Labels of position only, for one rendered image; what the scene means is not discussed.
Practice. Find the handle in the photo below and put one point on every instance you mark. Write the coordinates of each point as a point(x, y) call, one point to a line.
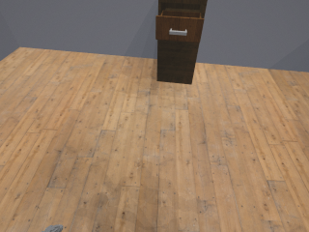
point(176, 32)

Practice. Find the cabinet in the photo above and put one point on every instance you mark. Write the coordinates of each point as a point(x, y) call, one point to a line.
point(176, 60)

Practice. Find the drawer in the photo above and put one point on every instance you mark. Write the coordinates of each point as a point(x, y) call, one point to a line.
point(192, 22)

